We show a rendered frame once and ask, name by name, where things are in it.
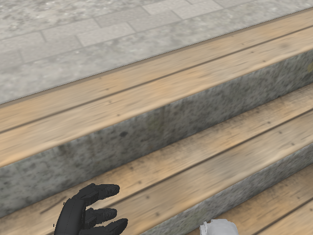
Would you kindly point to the robot left hand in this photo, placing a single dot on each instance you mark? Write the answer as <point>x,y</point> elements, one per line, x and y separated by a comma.
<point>74,219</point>

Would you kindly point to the right robot thigh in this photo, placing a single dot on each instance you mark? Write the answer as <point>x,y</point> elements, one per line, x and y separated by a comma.
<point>220,226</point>

